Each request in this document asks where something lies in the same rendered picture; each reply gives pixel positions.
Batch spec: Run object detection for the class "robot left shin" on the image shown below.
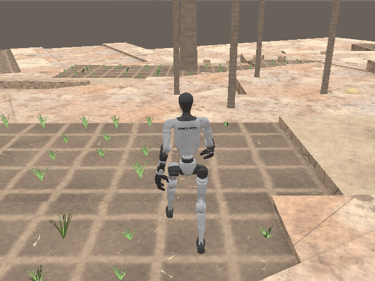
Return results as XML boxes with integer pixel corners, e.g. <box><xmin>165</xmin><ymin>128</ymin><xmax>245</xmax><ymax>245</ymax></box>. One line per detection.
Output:
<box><xmin>167</xmin><ymin>179</ymin><xmax>175</xmax><ymax>211</ymax></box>

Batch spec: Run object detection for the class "robot left upper arm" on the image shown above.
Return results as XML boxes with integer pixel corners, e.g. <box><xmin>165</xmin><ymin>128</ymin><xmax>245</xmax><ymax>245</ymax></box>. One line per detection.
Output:
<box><xmin>162</xmin><ymin>119</ymin><xmax>175</xmax><ymax>153</ymax></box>

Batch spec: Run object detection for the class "robot left forearm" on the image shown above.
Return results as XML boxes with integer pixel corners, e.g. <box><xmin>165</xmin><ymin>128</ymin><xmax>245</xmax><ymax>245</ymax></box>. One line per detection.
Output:
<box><xmin>156</xmin><ymin>144</ymin><xmax>168</xmax><ymax>175</ymax></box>

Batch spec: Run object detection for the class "robot left thigh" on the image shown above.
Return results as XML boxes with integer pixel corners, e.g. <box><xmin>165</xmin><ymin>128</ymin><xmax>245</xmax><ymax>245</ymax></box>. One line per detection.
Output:
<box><xmin>168</xmin><ymin>162</ymin><xmax>180</xmax><ymax>189</ymax></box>

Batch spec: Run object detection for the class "right robot hand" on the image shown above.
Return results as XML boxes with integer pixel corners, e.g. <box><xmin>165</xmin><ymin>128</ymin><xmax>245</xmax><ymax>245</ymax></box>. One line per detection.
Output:
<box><xmin>200</xmin><ymin>149</ymin><xmax>214</xmax><ymax>159</ymax></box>

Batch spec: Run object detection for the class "robot right forearm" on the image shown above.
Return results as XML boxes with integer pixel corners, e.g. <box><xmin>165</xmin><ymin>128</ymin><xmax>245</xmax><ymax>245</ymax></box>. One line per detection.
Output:
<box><xmin>207</xmin><ymin>138</ymin><xmax>215</xmax><ymax>154</ymax></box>

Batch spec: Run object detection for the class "robot right upper arm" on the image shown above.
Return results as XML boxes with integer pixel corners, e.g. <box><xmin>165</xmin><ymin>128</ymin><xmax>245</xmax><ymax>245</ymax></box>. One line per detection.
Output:
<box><xmin>198</xmin><ymin>117</ymin><xmax>214</xmax><ymax>147</ymax></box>

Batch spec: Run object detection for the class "left robot hand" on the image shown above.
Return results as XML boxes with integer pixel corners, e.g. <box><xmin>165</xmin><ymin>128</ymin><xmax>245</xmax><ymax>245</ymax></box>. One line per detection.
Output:
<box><xmin>155</xmin><ymin>174</ymin><xmax>169</xmax><ymax>191</ymax></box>

